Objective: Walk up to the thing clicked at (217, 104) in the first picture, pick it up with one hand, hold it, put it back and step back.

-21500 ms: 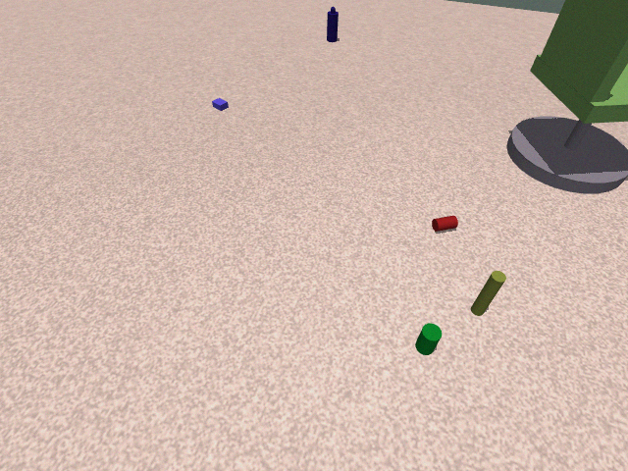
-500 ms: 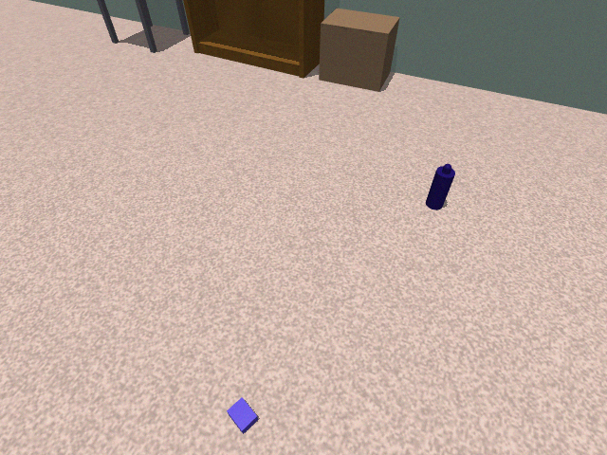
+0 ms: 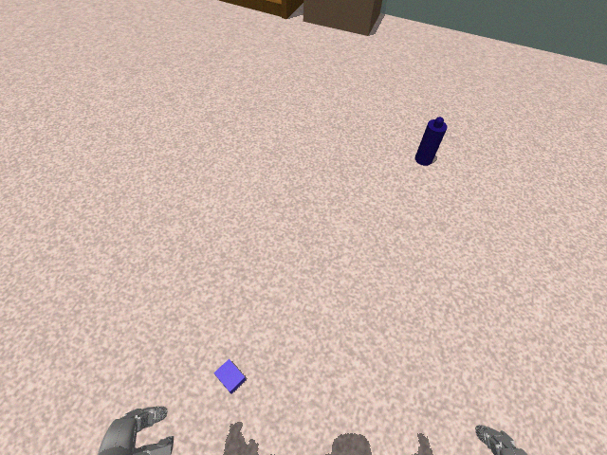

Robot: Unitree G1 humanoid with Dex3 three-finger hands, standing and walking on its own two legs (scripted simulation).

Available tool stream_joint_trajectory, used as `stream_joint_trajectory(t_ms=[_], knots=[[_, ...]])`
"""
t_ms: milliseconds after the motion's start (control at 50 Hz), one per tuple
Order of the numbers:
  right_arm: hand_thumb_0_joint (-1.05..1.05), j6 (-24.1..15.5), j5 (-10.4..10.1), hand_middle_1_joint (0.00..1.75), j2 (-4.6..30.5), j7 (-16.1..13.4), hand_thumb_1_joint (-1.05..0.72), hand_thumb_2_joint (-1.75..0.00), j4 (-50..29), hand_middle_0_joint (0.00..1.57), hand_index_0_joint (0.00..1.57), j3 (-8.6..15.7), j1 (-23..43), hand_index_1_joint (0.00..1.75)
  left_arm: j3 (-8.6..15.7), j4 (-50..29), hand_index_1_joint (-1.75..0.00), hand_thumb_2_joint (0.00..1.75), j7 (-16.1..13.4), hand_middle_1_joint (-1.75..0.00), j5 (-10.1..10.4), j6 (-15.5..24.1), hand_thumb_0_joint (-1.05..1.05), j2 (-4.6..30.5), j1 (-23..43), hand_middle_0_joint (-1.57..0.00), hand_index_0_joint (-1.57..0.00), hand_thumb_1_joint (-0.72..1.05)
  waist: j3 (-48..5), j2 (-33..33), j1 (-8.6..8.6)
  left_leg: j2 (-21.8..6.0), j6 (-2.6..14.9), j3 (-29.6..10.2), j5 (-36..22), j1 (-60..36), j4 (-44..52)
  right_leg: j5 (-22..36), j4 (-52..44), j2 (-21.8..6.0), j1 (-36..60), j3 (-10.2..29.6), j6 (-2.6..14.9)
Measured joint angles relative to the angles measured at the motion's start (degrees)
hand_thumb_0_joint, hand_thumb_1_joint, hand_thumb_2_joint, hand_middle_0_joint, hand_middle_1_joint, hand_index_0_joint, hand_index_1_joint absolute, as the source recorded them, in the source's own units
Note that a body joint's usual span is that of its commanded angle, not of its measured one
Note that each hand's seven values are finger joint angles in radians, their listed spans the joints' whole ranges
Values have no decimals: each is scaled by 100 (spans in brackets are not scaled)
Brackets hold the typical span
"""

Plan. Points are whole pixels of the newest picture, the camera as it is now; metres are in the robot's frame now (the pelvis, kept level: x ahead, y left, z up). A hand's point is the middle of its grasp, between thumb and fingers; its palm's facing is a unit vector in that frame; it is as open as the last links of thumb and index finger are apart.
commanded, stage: rise first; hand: left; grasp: from above
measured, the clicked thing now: (230, 376) +0.40 +0.20 -0.74
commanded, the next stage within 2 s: none
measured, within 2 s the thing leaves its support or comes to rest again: neither
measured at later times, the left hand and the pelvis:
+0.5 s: hand out of the picture +0.16 +0.21 -0.21, palm faces -0.04 -0.93 -0.36, open 10.7 cm; pelvis +0.01 +0.00 -0.05, yaw -1 degrees
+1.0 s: hand out of the picture +0.12 +0.22 -0.25, palm faces -0.15 -0.86 -0.49, open 13.8 cm; pelvis -0.01 +0.00 -0.10, yaw +0 degrees
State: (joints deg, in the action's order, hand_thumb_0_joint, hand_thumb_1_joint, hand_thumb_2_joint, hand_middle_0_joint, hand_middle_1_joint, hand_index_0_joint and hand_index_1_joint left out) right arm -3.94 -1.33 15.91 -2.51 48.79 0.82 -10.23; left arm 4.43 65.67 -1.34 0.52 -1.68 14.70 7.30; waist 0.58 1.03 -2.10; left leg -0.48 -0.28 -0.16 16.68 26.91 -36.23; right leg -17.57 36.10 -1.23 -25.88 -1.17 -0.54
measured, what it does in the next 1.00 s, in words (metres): lowers itself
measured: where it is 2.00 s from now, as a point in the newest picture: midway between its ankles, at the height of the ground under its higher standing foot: outside the picture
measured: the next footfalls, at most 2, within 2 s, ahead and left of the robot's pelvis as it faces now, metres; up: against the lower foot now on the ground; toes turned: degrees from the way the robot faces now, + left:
none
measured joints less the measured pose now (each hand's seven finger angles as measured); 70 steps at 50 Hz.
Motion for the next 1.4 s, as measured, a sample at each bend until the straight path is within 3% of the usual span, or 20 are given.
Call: stream_joint_trajectory(t_ms=[60, 100, 180, 260, 440, 560, 800, 980, 1160, 1260, 1400], knots=[[0, 101, 25, 30, -83, 94, -92, -90, -346, 21, 20, 94, -197, 30, 234, -616, -46, 63, -64, -45, -158, -341, 1, -111, -82, -45, -45, 50, -155, 77, -4, -41, -11, 74, 143, 236, -230, -115, 237, 37, -274, 79, 10], [1, 193, -12, 30, -106, 142, -91, -90, -524, 21, 20, 93, -349, 30, 178, -1128, -48, 60, -127, -47, -230, -660, 1, -180, -361, -48, -48, 39, -253, 62, -23, -55, -14, 86, 199, 214, -250, -151, 232, 51, -247, 91, 5], [1, 277, -39, 30, -115, 189, -94, -90, -813, 21, 20, 34, -426, 30, -1, -1384, -48, 55, -180, -47, -445, -1346, 1, -174, -591, -56, -55, 19, -414, -20, -80, -73, -6, 55, 360, 376, -484, -280, 391, 66, -366, 63, -7], [1, 179, -16, 30, -147, 209, -96, -91, -1135, 21, 20, -23, -352, 30, 57, -1662, -46, 49, -307, -44, -513, -1647, 1, -157, -862, -64, -62, 10, -473, -51, -81, -90, -3, 44, 583, 768, -929, -491, 814, 79, -748, 59, -5], [1, -27, 114, 30, -251, 123, -95, -91, -1490, 21, 20, -64, 9, 30, 111, -2788, -49, 48, -420, -47, -545, -1681, 1, -187, -1290, -66, -64, 2, -582, -85, 21, -88, 1, -27, 1047, 1873, -2052, -968, 1924, 70, -1823, 11, -10], [1, -25, 108, 30, -330, 80, -95, -91, -1589, 21, 20, -98, 24, 30, -101, -3386, -58, 55, -396, -56, -787, -1919, 1, -205, -1589, -58, -57, -8, -773, -153, 24, -85, 3, -70, 1219, 2148, -2412, -1136, 2247, 66, -2064, -24, -17], [1, -242, 89, 30, -300, 7, -94, -91, -1912, 21, 20, -76, -189, 30, -169, -3822, -80, 72, -629, -80, -1202, -2118, 0, -223, -1899, -35, -36, -27, -825, -135, -32, -73, -5, -138, 1424, 2902, -3159, -1363, 2992, 54, -2792, -74, 6], [1, -329, 60, 30, -293, -81, -94, -91, -1793, 21, 20, -60, -147, 30, -232, -4136, -97, 88, -846, -97, -1337, -2057, 0, -200, -2057, -19, -19, -47, -911, -150, -23, -78, -15, -168, 1537, 3533, -3726, -1488, 3571, 59, -3421, -89, 22], [1, -403, 21, 30, -303, -144, -94, -91, -1724, 21, 20, -71, -44, 30, -395, -4077, -103, 93, -990, -103, -1512, -2004, 0, -161, -2062, -12, -12, -53, -1018, -206, 27, -70, -13, -192, 1601, 3948, -4095, -1564, 3944, 53, -3829, -102, 28], [1, -537, 33, 30, -246, -164, -93, -91, -1634, 21, 20, -103, 112, 30, -492, -3398, -104, 93, -1160, -104, -1886, -1774, 0, -69, -1612, -11, -11, -52, -1100, -161, 35, -39, -15, -189, 1656, 4430, -4437, -1650, 4327, 22, -4322, -90, 34], [1, -648, 105, 30, -70, -78, -91, -90, -1271, 21, 20, -70, 545, 30, -553, -2202, -103, 95, -1697, -104, -2769, -1318, 0, 88, -358, -9, -10, -51, -1219, -50, 19, -3, -35, -158, 1874, 5810, -5482, -1913, 5453, -15, -5735, -29, 41]])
